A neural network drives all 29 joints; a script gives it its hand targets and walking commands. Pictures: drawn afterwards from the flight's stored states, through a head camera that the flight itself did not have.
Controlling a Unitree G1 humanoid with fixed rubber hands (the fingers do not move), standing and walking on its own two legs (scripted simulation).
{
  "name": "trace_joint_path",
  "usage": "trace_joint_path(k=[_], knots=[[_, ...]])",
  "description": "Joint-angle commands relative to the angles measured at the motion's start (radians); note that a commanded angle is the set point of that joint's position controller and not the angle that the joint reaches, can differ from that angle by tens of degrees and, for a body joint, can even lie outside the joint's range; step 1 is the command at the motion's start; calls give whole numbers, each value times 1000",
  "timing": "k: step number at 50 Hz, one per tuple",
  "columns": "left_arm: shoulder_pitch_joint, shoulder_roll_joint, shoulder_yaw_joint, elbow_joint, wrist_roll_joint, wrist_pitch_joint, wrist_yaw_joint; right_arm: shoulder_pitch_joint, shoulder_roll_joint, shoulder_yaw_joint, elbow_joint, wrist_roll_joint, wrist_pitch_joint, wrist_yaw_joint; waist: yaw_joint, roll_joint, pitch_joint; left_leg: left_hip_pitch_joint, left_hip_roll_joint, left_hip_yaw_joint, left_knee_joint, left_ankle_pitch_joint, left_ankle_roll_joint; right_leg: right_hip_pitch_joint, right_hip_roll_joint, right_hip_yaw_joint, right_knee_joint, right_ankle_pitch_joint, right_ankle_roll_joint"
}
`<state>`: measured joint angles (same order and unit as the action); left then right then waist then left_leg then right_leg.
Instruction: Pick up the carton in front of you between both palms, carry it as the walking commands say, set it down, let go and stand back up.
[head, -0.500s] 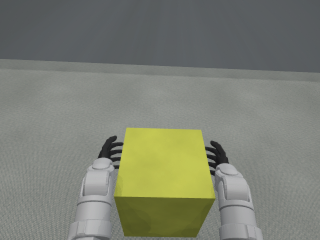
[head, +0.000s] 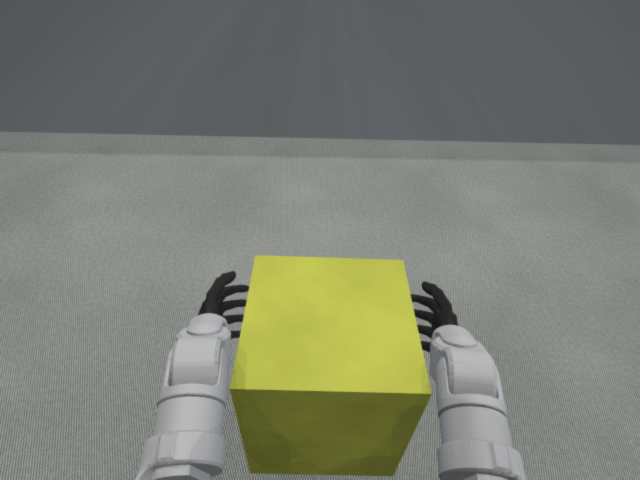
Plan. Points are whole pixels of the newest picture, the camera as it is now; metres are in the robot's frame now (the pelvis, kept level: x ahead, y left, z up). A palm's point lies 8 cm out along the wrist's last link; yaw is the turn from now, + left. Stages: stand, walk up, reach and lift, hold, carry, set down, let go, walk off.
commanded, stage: set down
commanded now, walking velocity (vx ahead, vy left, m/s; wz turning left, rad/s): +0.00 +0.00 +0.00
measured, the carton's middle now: (325, 368) +0.29 +0.00 -0.04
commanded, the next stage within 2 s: none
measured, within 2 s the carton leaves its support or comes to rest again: neither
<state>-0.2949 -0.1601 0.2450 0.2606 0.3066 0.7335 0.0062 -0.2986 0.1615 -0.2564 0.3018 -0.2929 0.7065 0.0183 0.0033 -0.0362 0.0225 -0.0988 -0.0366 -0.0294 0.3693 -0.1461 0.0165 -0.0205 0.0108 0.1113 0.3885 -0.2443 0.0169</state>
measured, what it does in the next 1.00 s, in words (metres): lowers itself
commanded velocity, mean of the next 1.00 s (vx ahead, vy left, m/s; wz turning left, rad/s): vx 0.00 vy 0.00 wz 0.00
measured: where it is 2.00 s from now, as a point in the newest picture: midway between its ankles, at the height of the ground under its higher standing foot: outside the picture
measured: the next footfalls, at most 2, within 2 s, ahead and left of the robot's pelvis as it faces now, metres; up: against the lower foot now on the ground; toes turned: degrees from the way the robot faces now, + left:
none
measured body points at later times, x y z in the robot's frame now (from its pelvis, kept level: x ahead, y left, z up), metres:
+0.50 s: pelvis -0.02 -0.02 -0.04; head +0.14 +0.00 +0.38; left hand +0.34 +0.15 -0.11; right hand +0.35 -0.16 -0.10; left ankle +0.04 +0.11 -0.74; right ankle -0.01 -0.14 -0.74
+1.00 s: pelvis -0.06 -0.01 -0.18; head +0.17 +0.01 +0.21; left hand +0.39 +0.15 -0.26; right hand +0.39 -0.16 -0.25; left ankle +0.04 +0.11 -0.74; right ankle -0.01 -0.14 -0.74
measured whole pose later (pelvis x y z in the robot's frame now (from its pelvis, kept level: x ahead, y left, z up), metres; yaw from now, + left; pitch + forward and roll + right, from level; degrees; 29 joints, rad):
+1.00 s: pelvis -0.06 -0.01 -0.18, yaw +0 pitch +41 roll -2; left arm -0.79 -0.11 0.47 0.58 0.27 0.27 0.05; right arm -0.80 0.07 -0.49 0.64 -0.25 0.25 0.00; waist -0.01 -0.01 -0.20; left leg -1.69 -0.07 -0.09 1.33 -0.36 -0.03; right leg -1.60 0.10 0.07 1.38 -0.50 0.04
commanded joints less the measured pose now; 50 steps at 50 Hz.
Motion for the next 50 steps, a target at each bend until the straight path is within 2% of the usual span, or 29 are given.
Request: trace_joint_path(k=[1, 5, 9, 14, 17, 19, 22, 27, 29, 31, 37, 40, 45, 50], knots=[[-460, -934, -550, -21, -282, -30, -258, -478, 923, 510, -42, 251, -32, 229, -6, 46, -238, 265, -27, -52, -26, 178, -31, -166, 77, -26, -87, 122, -31], [-490, -905, -483, 33, -244, -54, -252, -503, 908, 453, 14, 215, -53, 221, 4, 38, -201, 223, -32, -46, -11, 153, -27, -185, 78, -27, -71, 107, -27], [-572, -865, -358, 163, -167, -117, -252, -577, 895, 340, 144, 140, -115, 214, 12, 29, -163, 142, -39, -35, 30, 78, -19, -251, 77, -32, -30, 52, -26], [-604, -751, -182, 291, -47, -249, -224, -614, 789, 171, 256, 15, -242, 171, 6, 23, -154, -17, -49, -28, 127, 101, -9, -370, 80, -36, 57, 85, -24], [-563, -678, -131, 319, -2, -348, -210, -580, 715, 126, 276, -19, -339, 152, 0, 27, -199, -123, -60, -20, 196, 163, -10, -455, 88, -42, 125, 155, -14], [-565, -675, -146, 336, -5, -417, -207, -583, 714, 145, 280, -14, -408, 146, -3, 20, -279, -178, -68, -17, 255, 215, -12, -507, 95, -44, 182, 211, -6], [-616, -723, -225, 344, -45, -513, -208, -631, 760, 234, 280, 32, -503, 144, 2, 19, -441, -248, -80, -15, 353, 277, -16, -590, 110, -47, 278, 266, 8], [-723, -811, -381, 299, -111, -607, -205, -749, 841, 415, 243, 121, -602, 140, 16, 30, -830, -330, -86, -8, 535, 408, -24, -718, 126, -54, 445, 383, 26], [-746, -824, -432, 270, -133, -614, -200, -782, 849, 471, 211, 150, -612, 137, 17, 29, -975, -358, -88, -7, 598, 438, -26, -774, 130, -58, 502, 397, 32], [-765, -831, -456, 258, -148, -606, -195, -809, 848, 495, 198, 171, -604, 135, 16, 28, -1048, -420, -91, 0, 639, 403, -33, -834, 135, -64, 544, 357, 35], [-847, -873, -421, 323, -136, -521, -200, -897, 851, 433, 264, 165, -516, 178, 11, 37, -967, -672, -98, 22, 707, 71, -41, -1071, 147, -95, 635, 31, 23], [-893, -884, -375, 369, -123, -479, -201, -944, 844, 374, 314, 148, -477, 201, 3, 49, -926, -756, -98, 25, 743, -16, -44, -1189, 151, -110, 681, -67, 13], [-965, -886, -329, 417, -125, -462, -183, -1015, 817, 302, 376, 138, -462, 217, -11, 69, -961, -842, -102, 26, 832, -30, -49, -1345, 157, -126, 778, -99, 4], [-1033, -874, -326, 425, -143, -481, -151, -1080, 789, 289, 403, 158, -478, 215, -14, 77, -1044, -900, -108, 27, 929, -1, -56, -1469, 165, -139, 881, -91, 5]])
